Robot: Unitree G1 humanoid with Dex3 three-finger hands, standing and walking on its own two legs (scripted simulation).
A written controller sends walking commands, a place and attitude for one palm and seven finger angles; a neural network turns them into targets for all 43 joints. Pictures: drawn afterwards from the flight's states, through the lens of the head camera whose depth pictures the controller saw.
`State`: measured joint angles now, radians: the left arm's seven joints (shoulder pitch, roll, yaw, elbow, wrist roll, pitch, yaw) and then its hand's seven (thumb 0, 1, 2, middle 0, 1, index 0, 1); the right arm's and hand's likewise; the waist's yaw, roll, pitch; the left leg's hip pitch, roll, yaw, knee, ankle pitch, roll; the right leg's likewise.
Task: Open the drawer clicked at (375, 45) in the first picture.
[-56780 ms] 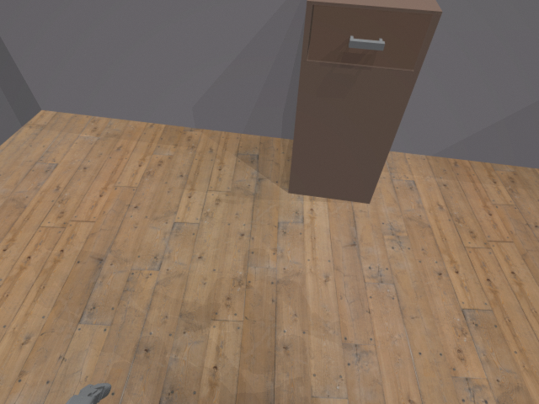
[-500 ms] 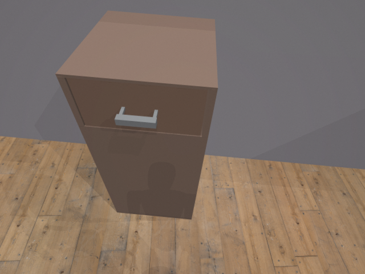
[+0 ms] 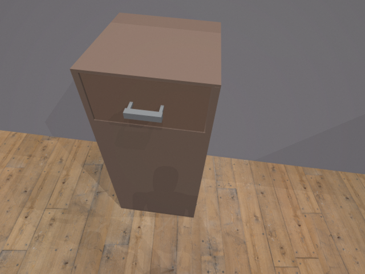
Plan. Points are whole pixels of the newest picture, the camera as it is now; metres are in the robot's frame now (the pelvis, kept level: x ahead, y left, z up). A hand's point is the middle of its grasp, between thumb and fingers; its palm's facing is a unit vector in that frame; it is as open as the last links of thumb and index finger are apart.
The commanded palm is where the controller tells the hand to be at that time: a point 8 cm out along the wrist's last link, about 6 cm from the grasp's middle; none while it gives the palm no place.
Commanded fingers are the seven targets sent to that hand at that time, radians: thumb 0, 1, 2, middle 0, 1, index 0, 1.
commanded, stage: come to a stop and stand still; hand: left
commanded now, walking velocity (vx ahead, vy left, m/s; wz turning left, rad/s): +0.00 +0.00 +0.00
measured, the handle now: (144, 110) +0.55 +0.15 +0.03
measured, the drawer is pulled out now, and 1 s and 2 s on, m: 0.00 0.00 0.00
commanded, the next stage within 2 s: look again from close up in 0.30 s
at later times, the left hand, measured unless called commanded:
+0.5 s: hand out of the picture -0.05 +0.16 -0.18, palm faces +0.02 -0.99 -0.13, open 7.4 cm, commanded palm none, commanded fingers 0.00 0.90 0.90 -0.20 -0.30 -0.20 -0.30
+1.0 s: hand out of the picture -0.01 +0.17 -0.17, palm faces -0.01 -0.98 -0.19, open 7.3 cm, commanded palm +0.09 +0.23 -0.06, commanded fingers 0.00 0.83 0.87 -0.20 -0.34 -0.20 -0.34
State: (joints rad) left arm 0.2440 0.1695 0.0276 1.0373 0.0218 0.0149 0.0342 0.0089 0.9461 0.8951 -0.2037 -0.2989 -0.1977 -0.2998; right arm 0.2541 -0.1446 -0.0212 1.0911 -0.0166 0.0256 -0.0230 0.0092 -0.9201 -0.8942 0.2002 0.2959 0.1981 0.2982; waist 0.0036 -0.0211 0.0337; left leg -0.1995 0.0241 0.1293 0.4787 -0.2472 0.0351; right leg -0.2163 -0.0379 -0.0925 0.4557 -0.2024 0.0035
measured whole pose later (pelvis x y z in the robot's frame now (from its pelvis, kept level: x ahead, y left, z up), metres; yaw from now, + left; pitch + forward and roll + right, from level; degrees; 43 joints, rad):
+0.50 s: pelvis +0.00 +0.01 +0.00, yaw +0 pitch -2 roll -1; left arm 0.36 0.10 -0.02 1.13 0.02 -0.02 0.04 0.00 0.91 0.90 -0.20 -0.30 -0.20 -0.30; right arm 0.32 -0.12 0.01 1.08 -0.01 0.00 -0.01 0.01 -0.91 -0.89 0.20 0.30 0.20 0.30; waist -0.01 0.00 0.05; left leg -0.23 0.00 0.13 0.50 -0.25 0.06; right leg -0.24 -0.06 -0.09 0.48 -0.20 0.02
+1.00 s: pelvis -0.01 +0.01 +0.00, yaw +1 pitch -3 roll +0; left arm 0.37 0.15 -0.04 0.93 0.05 0.06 0.05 0.01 0.92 0.90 -0.20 -0.30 -0.20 -0.30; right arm 0.33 -0.15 0.03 1.03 0.00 -0.01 -0.02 0.02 -0.92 -0.89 0.20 0.30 0.20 0.30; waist 0.00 -0.01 0.03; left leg -0.21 0.00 0.13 0.49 -0.24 0.05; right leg -0.23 -0.07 -0.09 0.49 -0.21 0.02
